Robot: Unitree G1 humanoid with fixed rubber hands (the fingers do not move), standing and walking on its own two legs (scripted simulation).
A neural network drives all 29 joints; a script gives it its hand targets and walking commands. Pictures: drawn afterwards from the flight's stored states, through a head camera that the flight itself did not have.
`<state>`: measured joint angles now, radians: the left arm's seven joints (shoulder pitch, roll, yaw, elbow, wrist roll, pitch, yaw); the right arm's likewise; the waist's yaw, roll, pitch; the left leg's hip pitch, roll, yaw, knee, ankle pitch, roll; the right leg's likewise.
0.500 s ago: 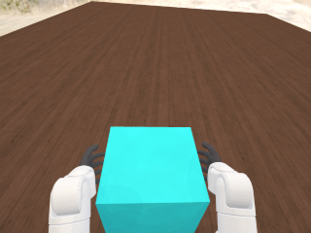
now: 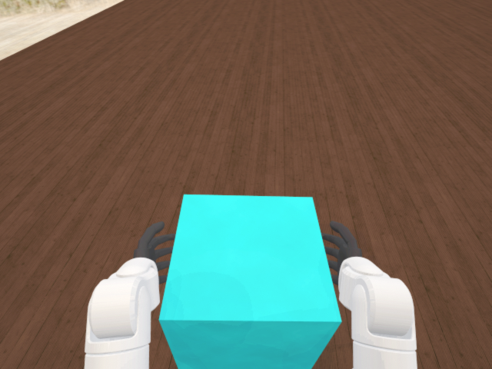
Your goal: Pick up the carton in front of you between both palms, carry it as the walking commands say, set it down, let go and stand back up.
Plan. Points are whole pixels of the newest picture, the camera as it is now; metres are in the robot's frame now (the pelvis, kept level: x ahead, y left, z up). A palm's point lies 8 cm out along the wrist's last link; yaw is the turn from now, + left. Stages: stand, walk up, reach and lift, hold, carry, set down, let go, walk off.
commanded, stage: carry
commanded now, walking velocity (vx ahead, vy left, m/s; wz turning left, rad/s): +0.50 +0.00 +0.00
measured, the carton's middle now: (246, 290) +0.27 +0.00 +0.02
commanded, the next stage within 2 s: none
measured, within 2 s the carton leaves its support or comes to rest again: neither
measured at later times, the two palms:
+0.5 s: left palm (165, 155) +0.60 +0.18 +0.07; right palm (292, 152) +0.59 -0.12 +0.08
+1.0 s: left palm (196, 87) +0.92 +0.13 +0.10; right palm (291, 87) +0.93 -0.17 +0.09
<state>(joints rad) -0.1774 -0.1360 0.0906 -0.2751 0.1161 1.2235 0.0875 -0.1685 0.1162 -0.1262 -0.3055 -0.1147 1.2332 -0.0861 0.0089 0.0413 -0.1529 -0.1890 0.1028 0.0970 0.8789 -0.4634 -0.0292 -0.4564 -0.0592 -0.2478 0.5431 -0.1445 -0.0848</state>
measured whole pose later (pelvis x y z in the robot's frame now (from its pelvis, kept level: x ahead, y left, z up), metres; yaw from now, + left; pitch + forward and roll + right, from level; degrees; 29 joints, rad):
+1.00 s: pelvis +0.66 -0.01 +0.00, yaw +1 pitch +3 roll +0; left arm -0.18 -0.14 0.09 -0.32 0.11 1.22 0.09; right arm -0.17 0.13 -0.13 -0.35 -0.12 1.23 -0.08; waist 0.01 0.04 -0.08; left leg -0.24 0.08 0.07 1.03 -0.47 -0.03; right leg -0.43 -0.05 -0.25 0.53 -0.15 -0.08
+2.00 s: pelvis +0.88 -0.02 +0.01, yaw -3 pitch +4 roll +2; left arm -0.08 -0.13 0.08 -0.09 0.18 0.93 0.05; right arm -0.10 0.13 -0.08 -0.09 -0.19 0.93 -0.04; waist 0.00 -0.01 -0.12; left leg -0.34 0.07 0.20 0.53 -0.22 0.01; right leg -0.05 -0.05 -0.16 0.43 -0.41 0.01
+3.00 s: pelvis +0.81 -0.01 +0.00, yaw -3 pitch +1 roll +0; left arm -0.17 -0.13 0.14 0.13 0.22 0.75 0.04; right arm -0.18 0.14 -0.15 0.14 -0.22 0.74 -0.03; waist 0.00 -0.01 -0.08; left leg -0.40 0.10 0.20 0.51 -0.13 0.02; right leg -0.18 -0.02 -0.16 0.55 -0.39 -0.03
